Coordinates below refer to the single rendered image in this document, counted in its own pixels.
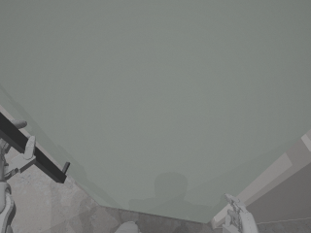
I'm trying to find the right robot hand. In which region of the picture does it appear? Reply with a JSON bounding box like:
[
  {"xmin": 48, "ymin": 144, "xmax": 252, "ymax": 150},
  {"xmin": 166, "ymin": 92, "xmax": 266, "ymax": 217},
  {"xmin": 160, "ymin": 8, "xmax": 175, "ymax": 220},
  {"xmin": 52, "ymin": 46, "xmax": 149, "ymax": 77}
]
[{"xmin": 222, "ymin": 193, "xmax": 259, "ymax": 233}]

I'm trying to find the left robot hand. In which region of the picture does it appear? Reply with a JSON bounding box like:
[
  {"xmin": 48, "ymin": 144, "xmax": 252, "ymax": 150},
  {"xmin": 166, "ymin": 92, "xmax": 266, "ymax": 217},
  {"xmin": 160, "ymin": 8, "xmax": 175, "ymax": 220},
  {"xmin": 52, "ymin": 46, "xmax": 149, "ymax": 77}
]
[{"xmin": 0, "ymin": 118, "xmax": 36, "ymax": 183}]

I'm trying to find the fridge door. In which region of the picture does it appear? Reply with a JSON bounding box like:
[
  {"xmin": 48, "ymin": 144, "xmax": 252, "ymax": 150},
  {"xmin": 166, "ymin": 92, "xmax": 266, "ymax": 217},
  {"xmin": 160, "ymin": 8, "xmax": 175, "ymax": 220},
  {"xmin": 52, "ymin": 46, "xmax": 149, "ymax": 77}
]
[{"xmin": 0, "ymin": 0, "xmax": 311, "ymax": 224}]

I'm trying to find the handle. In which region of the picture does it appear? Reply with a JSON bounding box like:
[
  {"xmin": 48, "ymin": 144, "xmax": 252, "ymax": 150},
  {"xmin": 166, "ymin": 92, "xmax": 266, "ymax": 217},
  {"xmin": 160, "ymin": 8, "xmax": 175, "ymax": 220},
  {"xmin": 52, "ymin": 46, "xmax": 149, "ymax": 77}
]
[{"xmin": 0, "ymin": 113, "xmax": 71, "ymax": 183}]

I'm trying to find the left robot thigh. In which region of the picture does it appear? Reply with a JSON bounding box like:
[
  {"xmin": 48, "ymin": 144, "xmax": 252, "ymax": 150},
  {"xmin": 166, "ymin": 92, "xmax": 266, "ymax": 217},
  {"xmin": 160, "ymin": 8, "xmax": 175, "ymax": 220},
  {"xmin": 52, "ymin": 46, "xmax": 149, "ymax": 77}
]
[{"xmin": 115, "ymin": 222, "xmax": 142, "ymax": 233}]

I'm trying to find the left robot forearm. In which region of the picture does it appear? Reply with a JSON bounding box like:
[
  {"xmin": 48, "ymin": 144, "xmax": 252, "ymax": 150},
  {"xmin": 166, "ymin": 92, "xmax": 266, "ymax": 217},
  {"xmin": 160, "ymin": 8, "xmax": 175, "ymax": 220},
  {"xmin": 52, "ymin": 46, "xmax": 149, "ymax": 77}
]
[{"xmin": 0, "ymin": 182, "xmax": 17, "ymax": 233}]

